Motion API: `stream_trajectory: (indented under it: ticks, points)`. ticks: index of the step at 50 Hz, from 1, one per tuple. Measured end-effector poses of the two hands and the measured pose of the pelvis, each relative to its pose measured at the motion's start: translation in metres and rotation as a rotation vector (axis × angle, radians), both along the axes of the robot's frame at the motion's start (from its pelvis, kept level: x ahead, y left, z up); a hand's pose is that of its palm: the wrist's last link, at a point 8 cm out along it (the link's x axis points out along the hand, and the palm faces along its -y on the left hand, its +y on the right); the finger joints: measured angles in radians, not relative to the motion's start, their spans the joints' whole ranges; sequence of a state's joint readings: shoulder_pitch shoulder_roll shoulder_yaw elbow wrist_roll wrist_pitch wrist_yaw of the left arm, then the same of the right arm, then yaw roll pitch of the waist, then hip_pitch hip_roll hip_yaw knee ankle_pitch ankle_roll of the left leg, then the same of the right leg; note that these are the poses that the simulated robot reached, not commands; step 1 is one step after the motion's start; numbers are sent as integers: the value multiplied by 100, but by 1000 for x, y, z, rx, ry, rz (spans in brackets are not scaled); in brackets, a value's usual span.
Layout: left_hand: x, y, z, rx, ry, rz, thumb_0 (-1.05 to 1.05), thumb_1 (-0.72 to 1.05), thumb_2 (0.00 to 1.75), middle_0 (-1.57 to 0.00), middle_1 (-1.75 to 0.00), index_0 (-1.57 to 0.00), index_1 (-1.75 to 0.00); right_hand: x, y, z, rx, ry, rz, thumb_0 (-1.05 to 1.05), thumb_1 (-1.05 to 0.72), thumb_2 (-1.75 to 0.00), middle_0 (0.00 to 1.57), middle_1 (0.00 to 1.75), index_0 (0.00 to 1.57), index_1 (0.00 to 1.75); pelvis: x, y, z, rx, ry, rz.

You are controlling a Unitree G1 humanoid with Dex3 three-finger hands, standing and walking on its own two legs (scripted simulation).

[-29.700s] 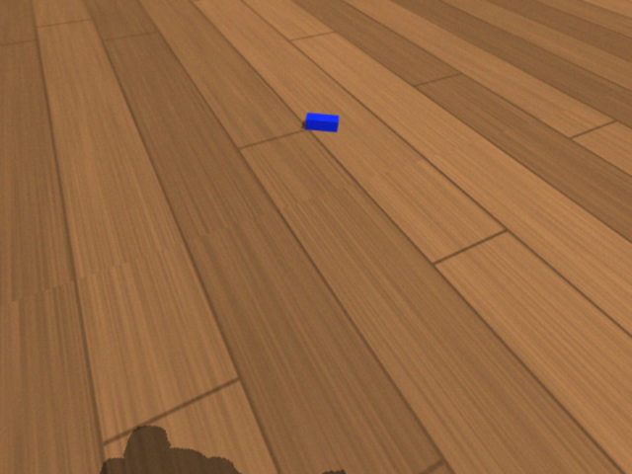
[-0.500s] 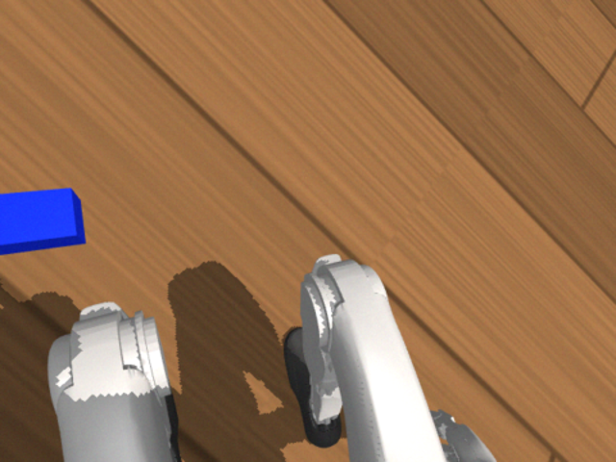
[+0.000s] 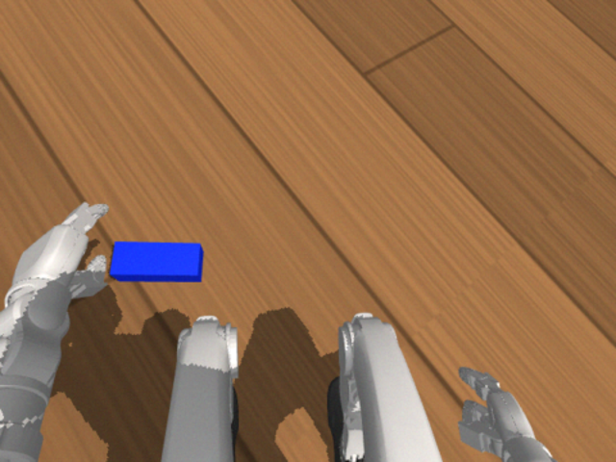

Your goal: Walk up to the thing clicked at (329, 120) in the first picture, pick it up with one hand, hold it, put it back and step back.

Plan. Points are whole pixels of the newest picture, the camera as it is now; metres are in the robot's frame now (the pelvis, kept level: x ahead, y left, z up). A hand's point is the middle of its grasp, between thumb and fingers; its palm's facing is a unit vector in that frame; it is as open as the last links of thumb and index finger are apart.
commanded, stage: home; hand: left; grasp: from above
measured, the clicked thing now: (159, 262) +0.48 +0.28 -0.45
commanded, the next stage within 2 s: none
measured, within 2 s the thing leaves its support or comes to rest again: neither
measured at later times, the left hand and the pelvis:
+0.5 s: hand (49, 351) +0.25 +0.21 +0.11, palm faces +0.09 -0.96 -0.28, open 7.4 cm; pelvis +0.04 +0.00 +0.18, yaw +4 degrees
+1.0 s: hand (2, 414) +0.22 +0.18 +0.19, palm faces +0.15 -0.97 -0.19, open 7.4 cm; pelvis +0.07 -0.01 +0.24, yaw +5 degrees
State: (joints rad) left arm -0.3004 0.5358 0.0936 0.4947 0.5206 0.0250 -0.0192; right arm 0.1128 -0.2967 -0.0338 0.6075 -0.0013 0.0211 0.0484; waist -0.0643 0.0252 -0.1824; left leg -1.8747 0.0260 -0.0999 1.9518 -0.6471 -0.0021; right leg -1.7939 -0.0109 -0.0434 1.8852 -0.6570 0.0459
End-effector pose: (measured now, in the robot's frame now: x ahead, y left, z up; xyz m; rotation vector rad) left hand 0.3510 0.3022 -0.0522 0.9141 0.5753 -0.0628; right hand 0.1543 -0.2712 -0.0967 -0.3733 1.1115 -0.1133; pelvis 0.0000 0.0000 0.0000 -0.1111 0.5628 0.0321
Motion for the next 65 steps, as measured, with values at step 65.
stream_trajectory:
  ticks: [65]
  points:
    - [-155,-73,271,-617,92,561,1,90,89,-20,-30,-20,-30,90,38,277,57,-562,15,2,-90,-90,20,30,20,30,73,-11,237,87,-402,67]
